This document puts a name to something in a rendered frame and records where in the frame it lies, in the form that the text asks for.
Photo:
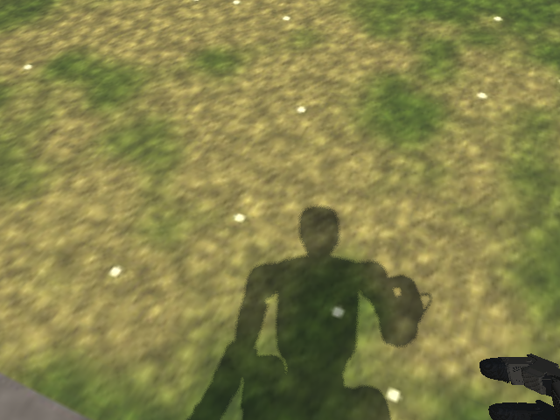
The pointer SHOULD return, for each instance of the robot right hand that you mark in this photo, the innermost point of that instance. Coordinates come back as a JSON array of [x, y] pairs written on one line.
[[535, 373]]

